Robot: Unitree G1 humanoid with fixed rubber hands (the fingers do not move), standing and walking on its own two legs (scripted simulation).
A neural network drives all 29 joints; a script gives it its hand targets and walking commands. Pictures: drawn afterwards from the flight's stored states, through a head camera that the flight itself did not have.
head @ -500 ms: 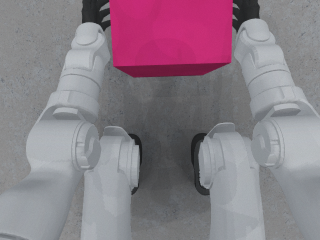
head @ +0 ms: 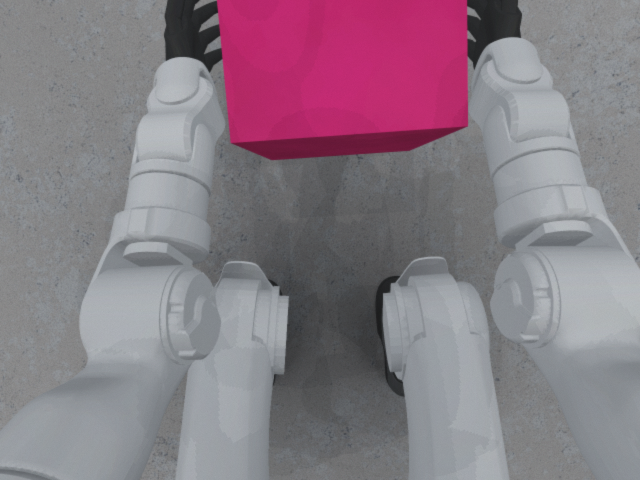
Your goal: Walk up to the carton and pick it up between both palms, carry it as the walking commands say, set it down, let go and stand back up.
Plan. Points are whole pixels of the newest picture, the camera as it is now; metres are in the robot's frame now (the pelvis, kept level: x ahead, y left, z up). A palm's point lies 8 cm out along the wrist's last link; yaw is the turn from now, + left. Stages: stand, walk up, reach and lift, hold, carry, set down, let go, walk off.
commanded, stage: reach and lift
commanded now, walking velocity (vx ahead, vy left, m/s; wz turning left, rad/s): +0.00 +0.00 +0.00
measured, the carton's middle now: (338, 60) +0.55 -0.02 -0.19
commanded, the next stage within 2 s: none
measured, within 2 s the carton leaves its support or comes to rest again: neither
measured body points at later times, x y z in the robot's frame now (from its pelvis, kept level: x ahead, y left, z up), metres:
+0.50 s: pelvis +0.01 +0.00 +0.05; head +0.33 -0.02 +0.36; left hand +0.54 +0.14 -0.07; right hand +0.54 -0.17 -0.07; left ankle +0.12 +0.13 -0.34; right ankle +0.11 -0.12 -0.34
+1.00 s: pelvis +0.00 +0.00 +0.10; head +0.29 -0.02 +0.45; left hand +0.52 +0.14 +0.02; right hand +0.52 -0.16 +0.01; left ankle +0.12 +0.13 -0.34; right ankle +0.11 -0.13 -0.34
